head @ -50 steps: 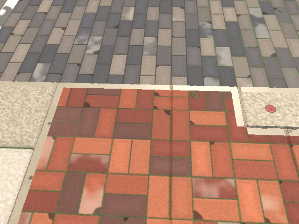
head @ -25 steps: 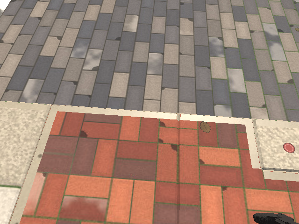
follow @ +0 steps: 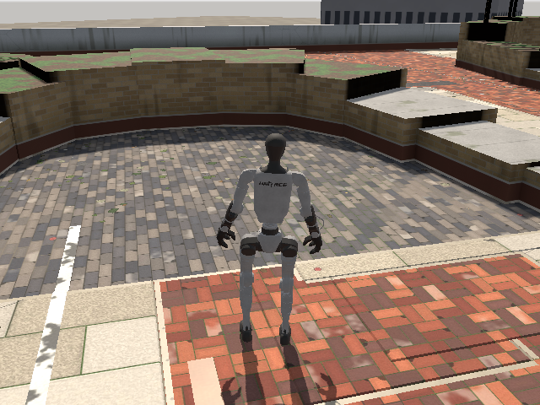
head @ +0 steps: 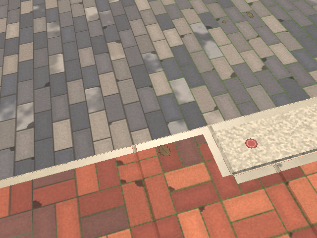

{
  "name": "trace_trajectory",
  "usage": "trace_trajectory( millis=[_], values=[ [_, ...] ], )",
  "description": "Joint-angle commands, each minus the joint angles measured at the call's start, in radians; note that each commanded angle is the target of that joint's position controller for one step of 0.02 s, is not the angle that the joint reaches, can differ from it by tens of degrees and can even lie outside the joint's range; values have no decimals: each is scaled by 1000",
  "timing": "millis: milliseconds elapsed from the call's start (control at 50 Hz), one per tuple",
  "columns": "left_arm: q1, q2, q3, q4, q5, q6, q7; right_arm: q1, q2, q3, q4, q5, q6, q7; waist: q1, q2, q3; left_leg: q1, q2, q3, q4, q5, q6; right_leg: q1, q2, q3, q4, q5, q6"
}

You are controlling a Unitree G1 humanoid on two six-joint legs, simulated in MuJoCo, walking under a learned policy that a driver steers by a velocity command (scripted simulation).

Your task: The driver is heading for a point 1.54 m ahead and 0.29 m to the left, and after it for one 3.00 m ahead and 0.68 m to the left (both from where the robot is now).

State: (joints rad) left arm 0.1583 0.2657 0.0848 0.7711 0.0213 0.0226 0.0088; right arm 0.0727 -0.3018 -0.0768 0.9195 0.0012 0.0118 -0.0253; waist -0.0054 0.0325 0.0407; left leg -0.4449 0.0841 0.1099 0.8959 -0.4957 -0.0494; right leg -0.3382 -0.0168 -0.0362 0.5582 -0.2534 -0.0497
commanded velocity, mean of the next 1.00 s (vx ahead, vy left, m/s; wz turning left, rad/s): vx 0.08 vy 0.00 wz -0.06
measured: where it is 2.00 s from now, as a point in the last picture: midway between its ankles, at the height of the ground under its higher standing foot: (174, 210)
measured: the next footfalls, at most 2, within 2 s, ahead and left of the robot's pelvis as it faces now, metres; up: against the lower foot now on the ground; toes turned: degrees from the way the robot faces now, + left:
left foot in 0.28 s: +0.05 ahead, +0.14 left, +0.00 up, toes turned +0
right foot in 1.38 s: +0.44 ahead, -0.11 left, +0.00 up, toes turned -3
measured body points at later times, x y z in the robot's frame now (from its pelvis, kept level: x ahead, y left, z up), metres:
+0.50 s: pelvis +0.02 +0.01 +0.00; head +0.02 +0.01 +0.45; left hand +0.14 +0.26 -0.13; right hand +0.09 -0.26 -0.13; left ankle +0.01 +0.14 -0.74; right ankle +0.03 -0.09 -0.74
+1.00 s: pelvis +0.07 +0.04 -0.01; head +0.08 +0.05 +0.44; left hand +0.10 +0.30 -0.16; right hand +0.11 -0.23 -0.14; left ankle +0.03 +0.14 -0.74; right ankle +0.03 -0.09 -0.72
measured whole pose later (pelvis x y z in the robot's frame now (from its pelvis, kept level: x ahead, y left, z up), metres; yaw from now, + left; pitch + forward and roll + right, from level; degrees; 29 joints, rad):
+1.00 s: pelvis +0.07 +0.04 -0.01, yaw -1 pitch +0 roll +0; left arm 0.29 0.25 0.07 1.04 -0.03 -0.06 0.01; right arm 0.25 -0.23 -0.05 1.07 0.02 -0.09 0.00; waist -0.01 -0.03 -0.01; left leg -0.20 -0.01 0.05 0.56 -0.36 0.05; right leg -0.26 -0.01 0.00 0.69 -0.41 -0.03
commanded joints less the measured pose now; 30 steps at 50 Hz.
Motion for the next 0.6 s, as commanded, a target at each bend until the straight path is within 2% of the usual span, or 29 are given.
trace_trajectory(
  millis=[20,40,80,140,200,240,260,280,300,320,340,360,420,500,600],
  values=[
    [-19,147,27,-53,-10,-42,9,-13,-94,-26,-38,3,-1,-12,-1,-158,-150,-177,0,-127,189,16,4,235,-253,259,-218,471,-184],
    [-47,123,16,-50,-12,-45,13,2,-95,-29,-26,-4,2,-15,-19,-157,-151,-127,-4,-127,198,66,0,194,-238,224,-219,514,-175],
    [-56,98,4,-39,-5,-49,18,26,-74,-25,-11,0,1,-16,-34,-144,-164,-66,-11,-129,140,124,-4,182,-217,186,-220,527,-177],
    [-51,105,2,-13,-6,-49,23,-10,-36,-7,-11,2,-1,-15,-10,-148,-146,14,-13,-123,-73,143,-6,189,-203,173,-223,458,-174],
    [-41,116,1,12,-6,-41,22,-10,-52,-3,-4,8,-2,-8,7,-164,-129,102,-29,-102,-208,131,0,175,-211,204,-223,387,-183],
    [-60,98,-9,26,-18,-36,20,28,-45,1,18,6,-7,-1,-23,-150,-110,191,-41,-83,-391,244,18,151,-187,201,-199,319,-152],
    [-45,90,-12,40,-26,-35,18,50,-47,4,31,-5,-10,4,-37,-127,-102,264,-37,-92,-509,388,35,125,-164,192,-189,264,-113],
    [-18,72,-18,49,-19,-40,15,71,-81,1,41,-22,-13,6,-23,-80,-121,342,19,-158,-516,528,55,94,-125,176,-164,185,-65],
    [23,73,-14,52,-4,-46,7,64,-147,-11,44,-19,-13,4,37,34,-121,365,74,-189,-470,630,89,60,-51,116,-125,96,-28],
    [16,54,-17,56,-3,-45,8,30,-114,-6,55,-3,-13,10,48,114,-115,254,73,-198,-488,431,125,123,-7,64,-140,52,3],
    [-47,78,-13,58,-4,-40,10,4,-69,4,48,-3,-19,15,21,84,-82,185,48,-192,-518,322,110,168,-7,60,-125,64,13],
    [-73,82,-9,56,-11,-34,15,-4,-62,8,51,-10,-25,13,14,66,-73,162,37,-179,-529,294,89,183,-13,62,-117,93,9],
    [-63,71,-9,80,-10,-22,17,21,-65,12,75,-11,-39,6,6,28,-62,187,10,-149,-516,318,62,178,-28,80,-133,140,-8],
    [-55,62,-9,119,-13,-28,14,44,-58,18,96,-7,-32,-5,-5,-10,-50,219,-1,-139,-502,327,67,154,-26,75,-145,135,-3],
    [-39,65,-10,164,-14,-29,18,51,-52,23,111,-7,-28,-8,-6,-34,-41,226,-12,-131,-499,325,69,151,-25,71,-151,130,5]
  ],
)
Over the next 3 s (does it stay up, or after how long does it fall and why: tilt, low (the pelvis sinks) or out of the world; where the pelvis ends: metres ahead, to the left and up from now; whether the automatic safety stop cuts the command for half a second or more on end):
stays up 1.20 0.02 -0.04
